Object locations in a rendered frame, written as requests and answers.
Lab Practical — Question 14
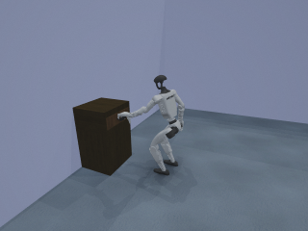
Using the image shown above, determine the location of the robot left thigh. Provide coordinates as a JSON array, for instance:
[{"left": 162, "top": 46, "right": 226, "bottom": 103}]
[{"left": 150, "top": 127, "right": 177, "bottom": 151}]

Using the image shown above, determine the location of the right robot hand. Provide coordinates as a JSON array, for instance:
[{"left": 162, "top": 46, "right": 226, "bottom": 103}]
[{"left": 179, "top": 120, "right": 184, "bottom": 132}]

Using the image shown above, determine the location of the left robot foot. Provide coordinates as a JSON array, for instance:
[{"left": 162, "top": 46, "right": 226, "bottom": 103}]
[{"left": 153, "top": 168, "right": 169, "bottom": 175}]

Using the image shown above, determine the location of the robot right upper arm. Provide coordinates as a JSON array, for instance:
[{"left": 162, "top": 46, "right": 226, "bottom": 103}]
[{"left": 171, "top": 90, "right": 185, "bottom": 110}]

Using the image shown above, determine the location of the right robot forearm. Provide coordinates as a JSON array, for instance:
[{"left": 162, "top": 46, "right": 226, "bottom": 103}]
[{"left": 178, "top": 107, "right": 185, "bottom": 121}]

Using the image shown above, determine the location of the drawer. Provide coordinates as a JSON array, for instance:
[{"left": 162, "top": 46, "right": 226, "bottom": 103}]
[{"left": 106, "top": 107, "right": 129, "bottom": 130}]

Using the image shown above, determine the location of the left robot forearm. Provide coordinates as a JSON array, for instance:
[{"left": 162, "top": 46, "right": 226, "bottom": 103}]
[{"left": 128, "top": 107, "right": 145, "bottom": 118}]

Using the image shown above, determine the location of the cabinet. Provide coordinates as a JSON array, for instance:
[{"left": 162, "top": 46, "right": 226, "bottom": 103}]
[{"left": 72, "top": 97, "right": 132, "bottom": 176}]

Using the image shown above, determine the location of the handle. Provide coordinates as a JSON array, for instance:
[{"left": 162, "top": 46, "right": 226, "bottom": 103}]
[{"left": 117, "top": 116, "right": 126, "bottom": 121}]

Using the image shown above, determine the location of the robot left upper arm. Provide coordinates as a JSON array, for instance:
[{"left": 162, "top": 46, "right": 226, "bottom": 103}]
[{"left": 144, "top": 94, "right": 163, "bottom": 114}]

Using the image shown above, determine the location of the left robot hand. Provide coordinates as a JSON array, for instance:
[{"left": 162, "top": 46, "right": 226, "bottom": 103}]
[{"left": 117, "top": 112, "right": 131, "bottom": 124}]

